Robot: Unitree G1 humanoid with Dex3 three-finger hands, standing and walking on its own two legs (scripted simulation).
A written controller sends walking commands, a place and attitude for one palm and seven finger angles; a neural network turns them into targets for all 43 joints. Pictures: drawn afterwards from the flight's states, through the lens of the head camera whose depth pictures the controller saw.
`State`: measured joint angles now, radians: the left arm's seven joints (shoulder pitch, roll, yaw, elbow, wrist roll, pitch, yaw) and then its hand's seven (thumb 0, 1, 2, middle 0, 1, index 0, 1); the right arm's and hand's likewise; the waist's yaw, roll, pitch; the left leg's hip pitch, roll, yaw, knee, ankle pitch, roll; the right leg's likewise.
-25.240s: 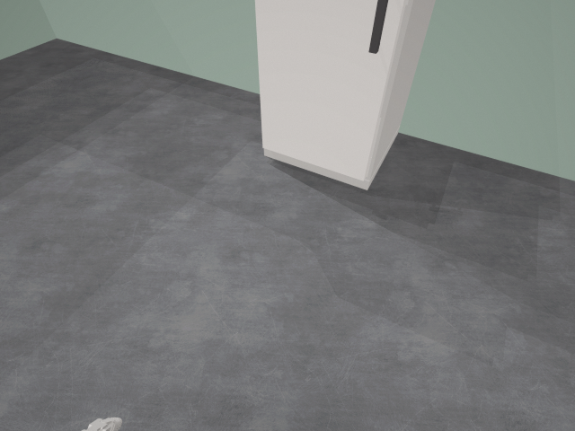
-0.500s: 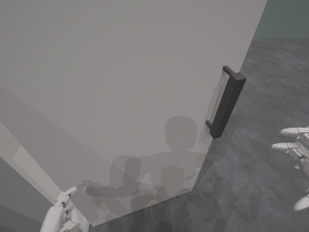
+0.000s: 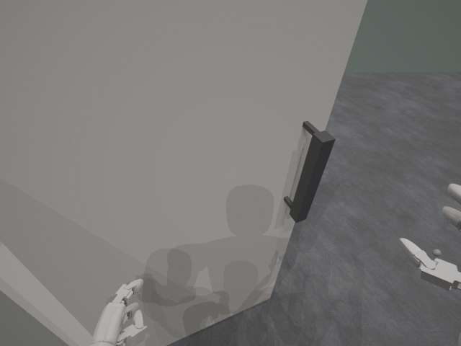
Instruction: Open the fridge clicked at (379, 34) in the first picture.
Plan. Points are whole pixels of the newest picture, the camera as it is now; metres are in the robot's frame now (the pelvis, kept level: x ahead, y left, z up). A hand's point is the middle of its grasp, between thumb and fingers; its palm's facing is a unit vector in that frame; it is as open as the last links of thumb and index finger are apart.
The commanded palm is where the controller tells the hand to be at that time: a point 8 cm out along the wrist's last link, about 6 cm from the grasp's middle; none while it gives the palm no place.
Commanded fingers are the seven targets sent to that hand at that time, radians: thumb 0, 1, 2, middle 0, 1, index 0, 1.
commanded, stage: draw the hand back to the body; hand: right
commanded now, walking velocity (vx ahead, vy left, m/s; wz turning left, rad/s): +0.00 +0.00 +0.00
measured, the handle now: (302, 174) +0.43 -0.15 +0.08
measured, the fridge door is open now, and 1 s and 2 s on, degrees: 72 72 72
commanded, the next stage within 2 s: step back with the hand held close in 0.58 s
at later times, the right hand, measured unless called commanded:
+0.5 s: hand (427, 267) +0.19 -0.25 +0.15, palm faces +0.48 +0.78 -0.39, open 7.5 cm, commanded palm +0.14 -0.28 +0.18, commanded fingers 0.00 -0.90 -0.90 0.20 0.30 0.20 0.30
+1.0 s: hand (434, 274) +0.18 -0.25 +0.15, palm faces +0.38 +0.81 -0.45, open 7.4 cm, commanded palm +0.12 -0.29 +0.18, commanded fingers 0.00 -0.90 -0.90 0.20 0.30 0.20 0.30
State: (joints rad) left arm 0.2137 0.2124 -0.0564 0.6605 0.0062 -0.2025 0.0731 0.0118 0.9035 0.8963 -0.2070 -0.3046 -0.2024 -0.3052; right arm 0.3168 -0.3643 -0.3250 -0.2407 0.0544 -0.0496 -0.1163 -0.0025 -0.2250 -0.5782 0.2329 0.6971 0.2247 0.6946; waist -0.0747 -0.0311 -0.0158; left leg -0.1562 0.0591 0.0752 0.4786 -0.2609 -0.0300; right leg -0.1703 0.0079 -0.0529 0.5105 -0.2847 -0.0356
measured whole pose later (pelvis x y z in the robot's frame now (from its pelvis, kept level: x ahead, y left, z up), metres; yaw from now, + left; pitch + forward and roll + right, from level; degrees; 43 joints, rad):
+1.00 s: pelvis -0.03 +0.00 +0.00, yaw +1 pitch -2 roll +1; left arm 0.20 0.22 0.00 0.58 -0.01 -0.07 0.09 0.01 0.91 0.90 -0.20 -0.30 -0.20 -0.30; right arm 0.52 -0.40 -0.39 -0.45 0.04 -0.17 -0.12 0.01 -0.89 -0.90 0.22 0.30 0.21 0.30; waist -0.01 0.01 0.04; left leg -0.25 0.04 0.06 0.48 -0.21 -0.02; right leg -0.25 -0.01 -0.07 0.52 -0.24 -0.04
